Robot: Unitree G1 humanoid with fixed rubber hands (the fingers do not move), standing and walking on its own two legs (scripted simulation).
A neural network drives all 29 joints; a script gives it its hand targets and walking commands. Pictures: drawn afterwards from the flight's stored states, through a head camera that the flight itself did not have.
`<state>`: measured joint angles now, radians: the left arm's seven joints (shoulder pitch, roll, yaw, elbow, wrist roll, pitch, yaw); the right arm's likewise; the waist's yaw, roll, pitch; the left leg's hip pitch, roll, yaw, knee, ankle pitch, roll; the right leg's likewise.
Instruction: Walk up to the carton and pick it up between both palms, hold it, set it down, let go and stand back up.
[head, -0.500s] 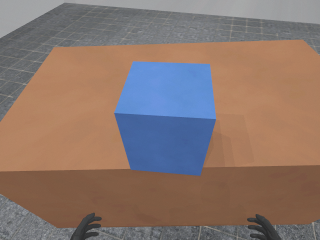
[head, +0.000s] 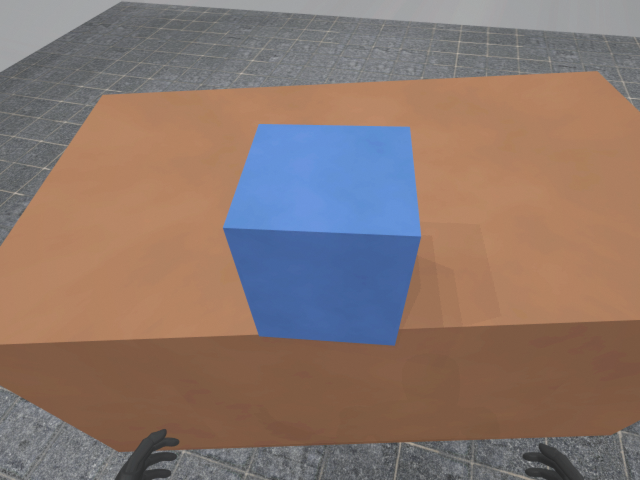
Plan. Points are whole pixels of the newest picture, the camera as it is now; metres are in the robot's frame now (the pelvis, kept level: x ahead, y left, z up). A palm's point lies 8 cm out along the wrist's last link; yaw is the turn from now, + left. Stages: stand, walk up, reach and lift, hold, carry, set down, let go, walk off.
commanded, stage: stand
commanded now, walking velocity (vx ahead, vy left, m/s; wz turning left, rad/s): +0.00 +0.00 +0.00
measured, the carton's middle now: (329, 238) +0.44 +0.03 +0.05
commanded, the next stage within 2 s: walk up in 1.22 s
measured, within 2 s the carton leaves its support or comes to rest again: neither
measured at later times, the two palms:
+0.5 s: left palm out of the picture +0.12 +0.27 -0.09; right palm out of the picture +0.11 -0.30 -0.10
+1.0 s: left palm out of the picture +0.08 +0.29 -0.10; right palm out of the picture +0.08 -0.29 -0.10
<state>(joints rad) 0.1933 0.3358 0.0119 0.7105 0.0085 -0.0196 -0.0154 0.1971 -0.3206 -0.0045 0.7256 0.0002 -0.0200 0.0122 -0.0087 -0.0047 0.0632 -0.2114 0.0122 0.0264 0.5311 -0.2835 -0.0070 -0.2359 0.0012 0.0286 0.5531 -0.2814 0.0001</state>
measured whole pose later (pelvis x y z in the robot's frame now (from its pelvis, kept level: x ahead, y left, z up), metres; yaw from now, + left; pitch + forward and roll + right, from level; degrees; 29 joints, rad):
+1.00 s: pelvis +0.00 +0.00 +0.01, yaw +0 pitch -3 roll +0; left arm 0.16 0.34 0.01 0.97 -0.01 -0.01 0.01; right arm 0.16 -0.33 0.00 0.97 0.00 -0.02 -0.01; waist 0.00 0.00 0.06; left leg -0.12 0.02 0.02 0.37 -0.20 -0.02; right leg -0.14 0.01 0.02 0.38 -0.19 0.00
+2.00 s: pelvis +0.08 -0.02 +0.00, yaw -1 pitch -2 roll +0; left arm 0.26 0.38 0.03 0.80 0.01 0.03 0.00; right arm 0.19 -0.35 -0.01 0.74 -0.01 -0.01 -0.02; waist 0.01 -0.04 0.11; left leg -0.27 0.04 0.05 0.56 -0.25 -0.01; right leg -0.13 0.00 -0.01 0.55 -0.36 0.00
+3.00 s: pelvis +0.06 -0.01 +0.01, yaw +1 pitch -2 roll +0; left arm 0.18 0.35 0.03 1.03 0.00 -0.01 0.00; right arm 0.16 -0.34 -0.02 1.02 0.01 -0.02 -0.01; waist -0.01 0.00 0.05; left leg -0.19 0.02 0.03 0.33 -0.09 0.00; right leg -0.05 -0.01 -0.03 0.33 -0.24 0.00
